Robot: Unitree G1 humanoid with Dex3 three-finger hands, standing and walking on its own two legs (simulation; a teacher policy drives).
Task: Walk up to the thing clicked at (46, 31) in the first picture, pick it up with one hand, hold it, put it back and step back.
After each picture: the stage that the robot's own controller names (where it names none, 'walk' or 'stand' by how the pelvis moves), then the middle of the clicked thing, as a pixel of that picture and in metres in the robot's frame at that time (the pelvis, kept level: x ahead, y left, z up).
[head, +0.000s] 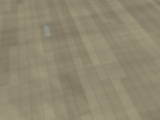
stand; (47, 31) +1.57 +0.43 -0.72
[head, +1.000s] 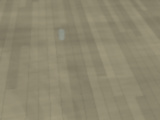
walk; (61, 34) +1.46 +0.17 -0.70
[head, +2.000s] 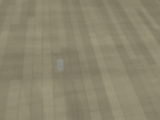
walk; (60, 64) +0.97 +0.16 -0.71
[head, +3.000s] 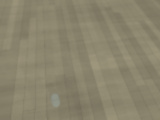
walk; (55, 100) +0.63 +0.20 -0.71
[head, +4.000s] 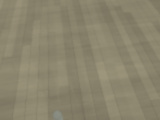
stand; (58, 117) +0.45 +0.21 -0.70
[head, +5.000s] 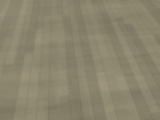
stand; out of the picture +0.42 +0.19 -0.73
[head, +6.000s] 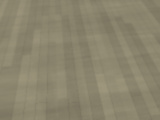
stand; out of the picture +0.38 +0.21 -0.73
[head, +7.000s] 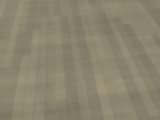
stand; out of the picture +0.38 +0.21 -0.73
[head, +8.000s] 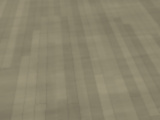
stand; out of the picture +0.38 +0.21 -0.73
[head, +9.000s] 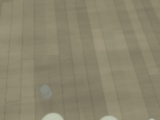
go down; (45, 91) +0.43 +0.21 -0.57
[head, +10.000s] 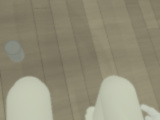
go down; (15, 51) +0.46 +0.27 -0.30
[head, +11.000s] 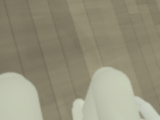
close in; out of the picture +0.44 +0.30 -0.26
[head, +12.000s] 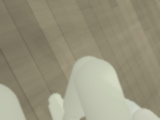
close; out of the picture +0.42 +0.33 -0.22
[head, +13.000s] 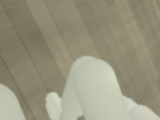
lift; out of the picture +0.42 +0.32 -0.22
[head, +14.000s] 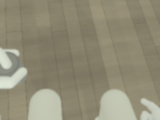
lift; (11, 69) +0.35 +0.23 -0.03
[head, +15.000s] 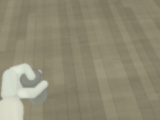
hold; (34, 87) +0.33 +0.17 +0.00
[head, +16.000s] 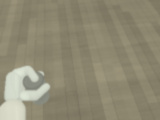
hold; (37, 88) +0.33 +0.17 +0.00
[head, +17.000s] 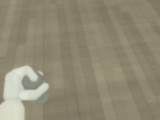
hold; (36, 88) +0.33 +0.17 -0.01
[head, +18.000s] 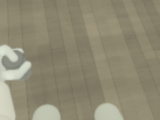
crouch; (18, 66) +0.40 +0.22 -0.07
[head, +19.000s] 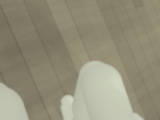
lower; out of the picture +0.42 +0.33 -0.20
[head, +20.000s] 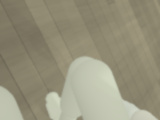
lower; out of the picture +0.40 +0.34 -0.22
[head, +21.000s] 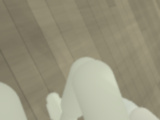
lower; out of the picture +0.40 +0.34 -0.22
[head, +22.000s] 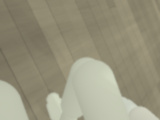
lower; out of the picture +0.40 +0.34 -0.23
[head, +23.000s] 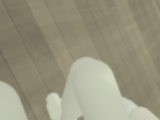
lower; out of the picture +0.40 +0.34 -0.22
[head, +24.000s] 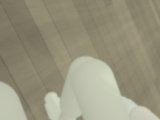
withdraw; out of the picture +0.39 +0.34 -0.22
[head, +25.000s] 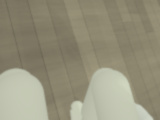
stand; out of the picture +0.42 +0.31 -0.25
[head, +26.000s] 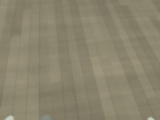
stand; out of the picture +0.38 +0.21 -0.63
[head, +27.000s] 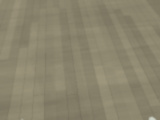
stand; out of the picture +0.39 +0.22 -0.67
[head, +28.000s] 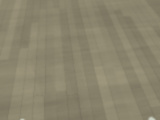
stand; out of the picture +0.39 +0.22 -0.67
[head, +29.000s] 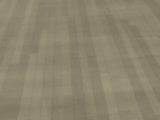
stand; out of the picture +0.40 +0.19 -0.72
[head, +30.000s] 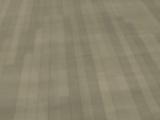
stand; out of the picture +0.38 +0.21 -0.73
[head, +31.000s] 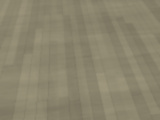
walk; out of the picture +0.37 +0.22 -0.73
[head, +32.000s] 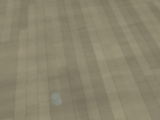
walk; (56, 99) +0.53 +0.23 -0.70
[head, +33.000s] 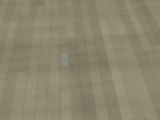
walk; (64, 59) +0.90 +0.18 -0.69
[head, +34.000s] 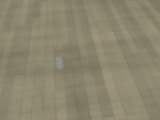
stand; (59, 62) +1.03 +0.23 -0.70
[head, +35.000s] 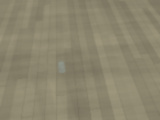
stand; (61, 67) +1.00 +0.21 -0.73
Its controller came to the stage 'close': yes
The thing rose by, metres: 0.70
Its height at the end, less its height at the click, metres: +0.00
